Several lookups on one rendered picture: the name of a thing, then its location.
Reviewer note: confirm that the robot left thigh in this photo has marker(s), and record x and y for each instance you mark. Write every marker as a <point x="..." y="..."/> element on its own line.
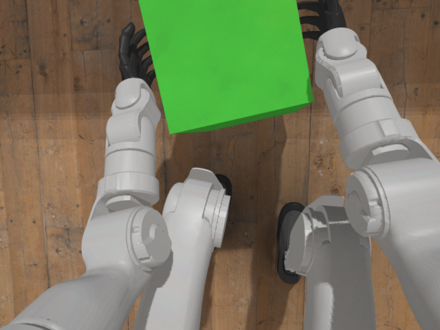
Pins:
<point x="172" y="299"/>

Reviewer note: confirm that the robot thigh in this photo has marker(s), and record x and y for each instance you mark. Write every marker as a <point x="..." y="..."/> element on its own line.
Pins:
<point x="172" y="299"/>
<point x="339" y="280"/>

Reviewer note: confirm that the robot left upper arm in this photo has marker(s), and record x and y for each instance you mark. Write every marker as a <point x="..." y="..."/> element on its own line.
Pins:
<point x="121" y="251"/>

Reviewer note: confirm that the left robot hand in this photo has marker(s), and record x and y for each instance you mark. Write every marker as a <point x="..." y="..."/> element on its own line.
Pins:
<point x="130" y="56"/>

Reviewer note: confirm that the right robot hand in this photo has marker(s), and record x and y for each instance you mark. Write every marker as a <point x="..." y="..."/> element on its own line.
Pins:
<point x="330" y="16"/>

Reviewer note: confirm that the right robot forearm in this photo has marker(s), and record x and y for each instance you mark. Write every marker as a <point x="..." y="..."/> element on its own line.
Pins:
<point x="370" y="128"/>

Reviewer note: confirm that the robot right thigh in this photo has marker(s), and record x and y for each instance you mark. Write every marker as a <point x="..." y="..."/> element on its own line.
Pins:
<point x="339" y="280"/>

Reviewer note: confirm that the left robot forearm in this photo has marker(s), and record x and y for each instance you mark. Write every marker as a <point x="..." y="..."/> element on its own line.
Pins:
<point x="130" y="153"/>

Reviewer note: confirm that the carton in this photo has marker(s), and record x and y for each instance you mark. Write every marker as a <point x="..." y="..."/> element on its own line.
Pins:
<point x="220" y="63"/>

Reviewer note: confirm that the robot right upper arm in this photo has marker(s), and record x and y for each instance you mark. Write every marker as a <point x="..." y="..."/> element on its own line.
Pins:
<point x="398" y="205"/>

